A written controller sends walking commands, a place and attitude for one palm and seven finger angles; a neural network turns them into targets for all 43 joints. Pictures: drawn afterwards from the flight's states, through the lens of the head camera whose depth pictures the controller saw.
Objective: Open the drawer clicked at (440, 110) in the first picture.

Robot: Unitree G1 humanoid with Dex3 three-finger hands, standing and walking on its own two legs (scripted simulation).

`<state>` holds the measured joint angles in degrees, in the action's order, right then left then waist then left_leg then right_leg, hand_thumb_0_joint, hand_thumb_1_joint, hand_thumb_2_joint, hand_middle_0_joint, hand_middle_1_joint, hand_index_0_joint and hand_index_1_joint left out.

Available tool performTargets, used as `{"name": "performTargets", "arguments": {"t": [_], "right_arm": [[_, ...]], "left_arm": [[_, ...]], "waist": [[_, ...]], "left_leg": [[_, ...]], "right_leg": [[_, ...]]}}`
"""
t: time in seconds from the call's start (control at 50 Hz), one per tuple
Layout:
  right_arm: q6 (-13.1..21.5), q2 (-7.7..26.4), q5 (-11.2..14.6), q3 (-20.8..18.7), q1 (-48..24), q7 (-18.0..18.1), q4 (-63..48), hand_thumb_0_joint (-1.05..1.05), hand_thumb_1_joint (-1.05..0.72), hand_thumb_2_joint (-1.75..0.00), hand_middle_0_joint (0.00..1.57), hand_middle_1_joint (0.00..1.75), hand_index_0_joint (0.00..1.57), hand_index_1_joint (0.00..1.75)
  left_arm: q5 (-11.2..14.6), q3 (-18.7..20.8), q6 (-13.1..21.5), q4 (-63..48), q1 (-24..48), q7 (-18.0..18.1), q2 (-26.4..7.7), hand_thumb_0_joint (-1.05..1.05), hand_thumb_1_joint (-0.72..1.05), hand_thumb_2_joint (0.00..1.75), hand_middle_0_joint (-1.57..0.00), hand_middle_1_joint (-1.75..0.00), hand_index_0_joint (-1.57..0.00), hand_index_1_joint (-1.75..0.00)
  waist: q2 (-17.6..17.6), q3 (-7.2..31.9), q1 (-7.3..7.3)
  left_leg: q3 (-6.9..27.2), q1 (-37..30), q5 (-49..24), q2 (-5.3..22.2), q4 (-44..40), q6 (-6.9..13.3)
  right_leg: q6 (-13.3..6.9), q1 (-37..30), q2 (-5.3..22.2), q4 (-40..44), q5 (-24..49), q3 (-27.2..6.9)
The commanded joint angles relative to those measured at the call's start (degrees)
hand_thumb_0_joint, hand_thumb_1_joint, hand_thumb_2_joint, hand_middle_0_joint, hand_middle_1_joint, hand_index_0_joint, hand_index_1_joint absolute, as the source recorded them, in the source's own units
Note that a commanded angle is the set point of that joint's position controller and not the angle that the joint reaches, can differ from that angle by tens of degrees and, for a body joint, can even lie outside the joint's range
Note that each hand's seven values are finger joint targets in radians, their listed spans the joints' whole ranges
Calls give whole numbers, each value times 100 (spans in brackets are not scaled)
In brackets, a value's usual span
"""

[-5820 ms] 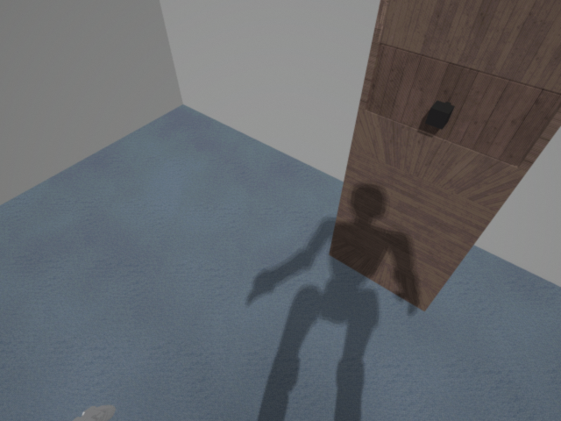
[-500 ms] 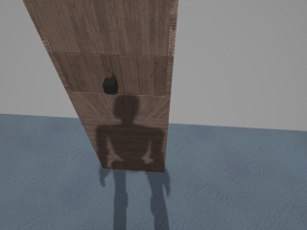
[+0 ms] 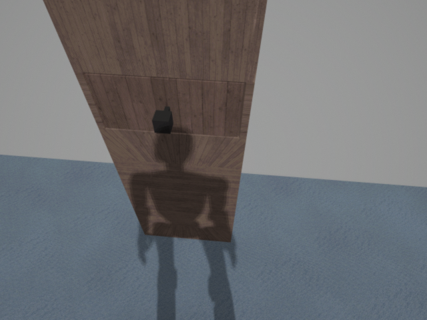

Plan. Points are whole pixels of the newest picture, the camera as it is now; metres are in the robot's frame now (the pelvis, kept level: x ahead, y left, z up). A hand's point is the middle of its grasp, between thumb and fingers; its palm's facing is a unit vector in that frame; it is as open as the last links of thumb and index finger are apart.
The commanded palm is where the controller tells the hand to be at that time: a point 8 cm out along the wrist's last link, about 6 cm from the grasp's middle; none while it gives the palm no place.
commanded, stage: come to a stop and stand still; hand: left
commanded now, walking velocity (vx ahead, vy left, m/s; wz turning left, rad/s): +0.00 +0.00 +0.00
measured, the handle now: (164, 117) +0.57 +0.17 +0.04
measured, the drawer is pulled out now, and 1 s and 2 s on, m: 0.00 0.00 0.00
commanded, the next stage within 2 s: look again from close up in 0.50 s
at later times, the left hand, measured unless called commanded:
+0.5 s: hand out of the picture -0.02 +0.18 -0.18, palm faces +0.05 -0.98 -0.18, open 7.3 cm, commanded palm none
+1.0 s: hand out of the picture -0.01 +0.22 -0.18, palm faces +0.02 -0.97 -0.23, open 7.4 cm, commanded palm none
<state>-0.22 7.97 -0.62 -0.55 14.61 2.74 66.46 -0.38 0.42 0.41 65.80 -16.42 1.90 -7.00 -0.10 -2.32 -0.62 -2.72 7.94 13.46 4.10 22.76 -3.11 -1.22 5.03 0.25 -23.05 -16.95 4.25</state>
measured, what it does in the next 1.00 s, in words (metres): stands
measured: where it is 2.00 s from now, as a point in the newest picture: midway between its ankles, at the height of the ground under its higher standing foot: outside the picture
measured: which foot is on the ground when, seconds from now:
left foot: down 0.00-1.00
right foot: down 0.00-1.00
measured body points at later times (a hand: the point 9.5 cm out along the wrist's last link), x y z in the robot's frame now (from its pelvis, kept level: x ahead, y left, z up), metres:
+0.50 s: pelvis -0.01 +0.02 +0.00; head +0.01 +0.02 +0.45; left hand -0.02 +0.23 -0.16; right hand -0.02 -0.19 -0.16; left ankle -0.02 +0.15 -0.74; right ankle -0.05 -0.10 -0.74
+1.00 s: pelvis -0.02 +0.04 -0.01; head -0.02 +0.02 +0.44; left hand -0.01 +0.27 -0.16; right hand -0.01 -0.19 -0.17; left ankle -0.02 +0.15 -0.74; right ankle -0.05 -0.10 -0.74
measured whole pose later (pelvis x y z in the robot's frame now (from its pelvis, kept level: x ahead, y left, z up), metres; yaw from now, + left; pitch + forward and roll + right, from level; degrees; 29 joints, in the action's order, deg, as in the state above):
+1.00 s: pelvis -0.02 +0.04 -0.01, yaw +0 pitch -1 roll +1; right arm 0.2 9.7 -0.9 0.4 17.0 1.1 61.0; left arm -0.8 -0.4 0.3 61.8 -16.6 1.8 -9.3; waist 1.1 -1.1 -0.1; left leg -3.6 12.8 15.6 0.9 29.8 0.2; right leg 1.6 10.2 3.8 -30.7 -18.9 2.9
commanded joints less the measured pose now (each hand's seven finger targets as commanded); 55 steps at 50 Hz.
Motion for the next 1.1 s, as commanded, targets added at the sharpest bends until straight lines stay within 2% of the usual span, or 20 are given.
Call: {"name": "performTargets", "arguments": {"t": [0.0, 0.1, 0.16, 0.3, 0.36, 0.56, 0.58, 0.6, 0.62, 0.64, 0.66, 0.68, 0.7, 0.76, 0.8, 0.84, 0.86, 0.92, 1.0, 1.08], "right_arm": [[105, 463, -9, -45, 436, 1, -82, 0, -90, -90, 20, 30, 20, 30], [115, 458, -4, -37, 464, -6, -71, 0, -90, -90, 20, 30, 20, 30], [123, 471, -3, -39, 507, -12, -65, 0, -90, -90, 20, 30, 20, 30], [120, 453, -2, -44, 538, -34, -58, 0, -90, -90, 20, 30, 20, 30], [131, 462, 7, -47, 531, -34, -64, 0, -90, -90, 20, 30, 20, 30], [146, 495, 19, -68, 479, -35, -103, 0, -90, -90, 20, 30, 20, 30], [251, 645, 57, -38, -150, -123, -574, 0, -90, -90, 20, 30, 20, 30], [187, 338, 20, -41, 299, -159, -750, 0, -90, -90, 20, 30, 20, 30], [175, 355, 5, -57, 391, -151, -665, 0, -90, -90, 20, 30, 20, 30], [188, 416, 10, -38, 548, -159, -620, 0, -90, -90, 20, 30, 20, 30], [213, 472, -28, -28, 641, -166, -635, 0, -90, -90, 20, 30, 20, 30], [214, 550, -24, -28, 659, -154, -659, 0, -90, -90, 20, 30, 20, 30], [212, 596, -20, -29, 606, -142, -683, 0, -90, -90, 20, 30, 20, 30], [190, 623, -21, -13, 511, -130, -780, 0, -90, -90, 20, 30, 20, 30], [168, 665, -20, -9, 466, -139, -823, 0, -90, -90, 20, 30, 20, 30], [155, 677, -22, -4, 438, -147, -823, 0, -90, -90, 20, 30, 20, 30], [164, 664, -28, 3, 456, -150, -804, 0, -90, -90, 20, 30, 20, 30], [158, 703, -26, 14, 448, -156, -777, 0, -90, -90, 20, 30, 20, 30], [177, 715, -25, 19, 462, -152, -736, 0, -90, -90, 20, 30, 20, 30], [188, 688, -16, 29, 460, -144, -664, 0, -90, -90, 20, 30, 20, 30]], "left_arm": [[-8, 117, 58, -116, -416, 55, -581, 0, 90, 90, -20, -30, -20, -30], [-6, 121, 41, -135, -368, 54, -604, 0, 90, 90, -20, -30, -20, -30], [-9, 119, 43, -165, -367, 55, -626, 0, 90, 90, -20, -30, -20, -30], [-9, 112, 42, -182, -323, 53, -638, 0, 90, 90, -20, -30, -20, -30], [-14, 120, 39, -182, -343, 55, -629, 0, 90, 90, -20, -30, -20, -30], [-26, 110, 67, -139, -411, 50, -634, 0, 90, 90, -20, -30, -20, -30], [-116, 39, 267, -60, -777, 270, -752, 0, 90, 90, -20, -30, -20, -30], [-83, 117, 308, -338, -527, 231, -1005, 0, 90, 90, -20, -30, -20, -30], [-56, 73, 296, -403, -361, 169, -920, 0, 90, 90, -20, -30, -20, -30], [-51, 33, 266, -408, -309, 150, -832, 0, 90, 90, -20, -30, -20, -30], [-45, 53, 248, -459, -353, 134, -756, 0, 90, 90, -20, -30, -20, -30], [-35, 59, 235, -468, -398, 123, -721, 0, 90, 90, -20, -30, -20, -30], [-36, 47, 191, -464, -413, 109, -684, 0, 90, 90, -20, -30, -20, -30], [-55, 27, 106, -475, -389, 76, -635, 0, 90, 90, -20, -30, -20, -30], [-53, 15, 72, -513, -357, 55, -643, 0, 90, 90, -20, -30, -20, -30], [-51, 12, 50, -530, -347, 39, -667, 0, 90, 90, -20, -30, -20, -30], [-66, 19, 51, -534, -342, 35, -678, 0, 90, 90, -20, -30, -20, -30], [-52, 17, 44, -546, -340, 22, -751, 0, 90, 90, -20, -30, -20, -30], [-47, 29, 53, -568, -350, 9, -804, 0, 90, 90, -20, -30, -20, -30], [-45, 36, 63, -554, -347, 3, -831, 0, 90, 90, -20, -30, -20, -30]], "waist": [[1, -59, 36], [67, -192, 12], [-19, -170, 11], [-31, -282, 25], [60, -248, 23], [29, -221, 37], [-237, -248, -147], [-170, 128, 244], [174, 162, 231], [260, 255, 268], [584, 407, 195], [427, 471, 190], [428, 391, 148], [235, -128, 91], [19, -381, 84], [25, -532, 68], [97, -584, 59], [-56, -468, 44], [18, -204, 27], [-22, -143, 9]], "left_leg": [[160, -114, -1565, 317, -162, 287], [192, -53, -1571, 311, -227, 310], [211, -64, -1591, 306, -222, 322], [225, -14, -1299, 285, -334, 332], [238, -34, -1279, 286, -340, 345], [264, -64, -1219, 273, -344, 362], [60, 542, -1590, 239, 1143, 208], [159, 640, 10, 27, 892, 306], [133, 520, -7, -2, 587, 347], [239, 462, -473, 93, 456, 350], [296, 380, -1014, 177, 497, 425], [353, 370, -1381, 229, 546, 473], [380, 413, -1368, 249, 475, 496], [481, 715, -873, 258, 260, 564], [502, 852, -430, 215, 113, 564], [515, 933, -26, 185, -53, 558], [532, 970, -70, 177, -104, 572], [491, 863, -8, 158, -135, 558], [425, 675, -250, 152, -93, 550], [373, 604, -475, 150, -33, 534]], "right_leg": [[1, 247, 629, 382, 1821, -353], [22, 273, 627, 390, 1632, -336], [28, 251, 624, 384, 1637, -324], [47, 345, 617, 457, 1265, -346], [56, 350, 609, 464, 1180, -349], [59, 384, 633, 520, 1174, -367], [130, 526, 1007, 369, 4042, -880], [-97, 207, 1199, 69, 3902, -775], [-162, 308, 1071, -60, 3185, -651], [-172, 459, 824, -146, 1979, -486], [-135, 430, 653, -279, 1492, -365], [-114, 394, 537, -352, 1322, -335], [-99, 449, 511, -366, 976, -296], [-67, 692, 453, -296, 362, -277], [-43, 840, 437, -230, 122, -316], [-29, 956, 448, -162, -96, -339], [-24, 918, 445, -178, -24, -321], [-10, 897, 481, -141, -21, -346], [-1, 802, 523, -125, 171, -391], [0, 744, 558, -100, 382, -407]]}}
